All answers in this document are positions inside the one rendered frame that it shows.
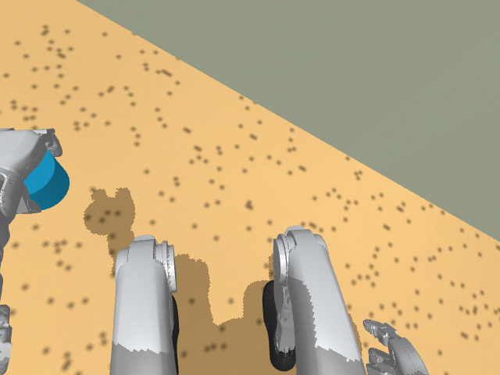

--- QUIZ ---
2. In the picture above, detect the left robot hand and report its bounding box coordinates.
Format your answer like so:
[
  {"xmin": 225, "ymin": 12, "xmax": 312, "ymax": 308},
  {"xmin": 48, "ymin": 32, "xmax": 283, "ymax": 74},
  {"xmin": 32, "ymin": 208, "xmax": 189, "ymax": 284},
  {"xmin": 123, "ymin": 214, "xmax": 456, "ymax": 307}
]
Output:
[{"xmin": 0, "ymin": 128, "xmax": 63, "ymax": 214}]

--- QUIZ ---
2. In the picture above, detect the tin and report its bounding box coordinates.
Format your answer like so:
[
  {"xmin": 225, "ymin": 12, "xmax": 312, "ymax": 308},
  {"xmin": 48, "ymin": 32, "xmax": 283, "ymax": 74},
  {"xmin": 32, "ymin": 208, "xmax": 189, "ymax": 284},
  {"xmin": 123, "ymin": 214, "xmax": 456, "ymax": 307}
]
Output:
[{"xmin": 23, "ymin": 150, "xmax": 70, "ymax": 210}]

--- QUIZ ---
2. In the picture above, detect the left robot arm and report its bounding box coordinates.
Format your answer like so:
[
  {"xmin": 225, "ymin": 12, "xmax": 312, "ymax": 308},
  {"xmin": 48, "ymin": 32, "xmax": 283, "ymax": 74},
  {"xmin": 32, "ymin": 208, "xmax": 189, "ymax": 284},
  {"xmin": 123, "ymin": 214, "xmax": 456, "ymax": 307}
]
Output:
[{"xmin": 0, "ymin": 168, "xmax": 24, "ymax": 375}]

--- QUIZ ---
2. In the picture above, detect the right robot foot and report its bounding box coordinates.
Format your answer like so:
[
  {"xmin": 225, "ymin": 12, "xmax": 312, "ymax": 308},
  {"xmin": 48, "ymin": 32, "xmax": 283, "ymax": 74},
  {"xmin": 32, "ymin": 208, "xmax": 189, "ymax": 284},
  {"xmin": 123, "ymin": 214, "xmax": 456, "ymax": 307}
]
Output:
[{"xmin": 262, "ymin": 280, "xmax": 296, "ymax": 371}]

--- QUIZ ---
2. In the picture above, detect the right robot hand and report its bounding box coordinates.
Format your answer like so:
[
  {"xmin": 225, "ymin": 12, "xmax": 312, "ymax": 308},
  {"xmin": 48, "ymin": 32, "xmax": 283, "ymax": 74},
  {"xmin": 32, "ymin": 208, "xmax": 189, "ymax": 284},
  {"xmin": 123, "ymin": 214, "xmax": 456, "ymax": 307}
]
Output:
[{"xmin": 363, "ymin": 320, "xmax": 429, "ymax": 375}]

